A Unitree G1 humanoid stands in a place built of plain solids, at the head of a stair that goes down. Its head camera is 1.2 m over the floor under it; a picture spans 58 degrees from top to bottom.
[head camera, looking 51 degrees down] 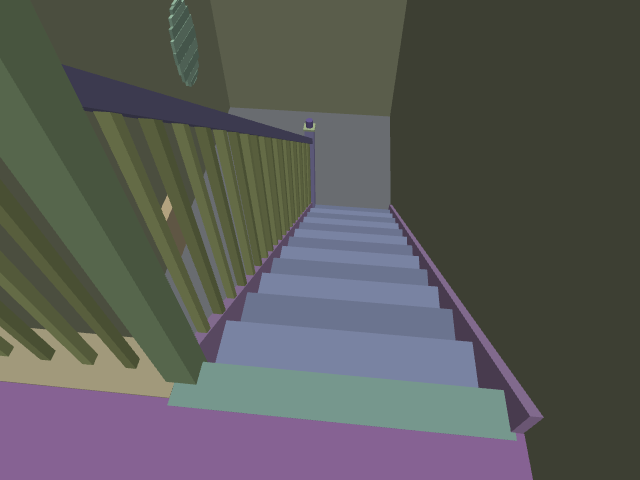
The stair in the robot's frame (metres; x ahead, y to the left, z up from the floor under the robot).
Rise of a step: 0.20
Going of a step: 0.25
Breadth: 0.88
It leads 6 degrees to the right of straight ahead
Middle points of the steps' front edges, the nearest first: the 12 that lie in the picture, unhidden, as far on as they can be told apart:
0.47 -0.09 0.00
0.72 -0.10 -0.21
0.97 -0.12 -0.41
1.21 -0.15 -0.61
1.46 -0.17 -0.81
1.70 -0.19 -1.01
1.94 -0.22 -1.21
2.19 -0.24 -1.41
2.44 -0.26 -1.61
2.68 -0.29 -1.81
2.93 -0.31 -2.01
3.17 -0.34 -2.21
